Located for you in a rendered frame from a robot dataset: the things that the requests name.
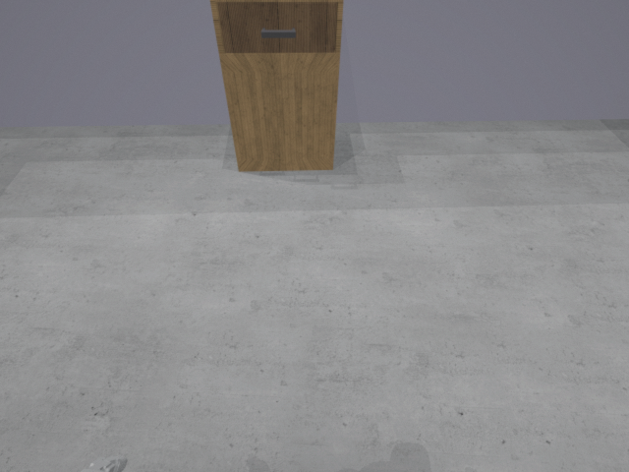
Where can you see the handle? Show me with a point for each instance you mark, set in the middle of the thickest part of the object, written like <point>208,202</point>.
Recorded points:
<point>278,33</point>

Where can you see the drawer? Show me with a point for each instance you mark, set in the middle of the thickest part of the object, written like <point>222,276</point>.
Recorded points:
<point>242,23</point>

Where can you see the cabinet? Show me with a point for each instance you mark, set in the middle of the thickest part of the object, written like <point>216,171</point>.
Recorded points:
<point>282,106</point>

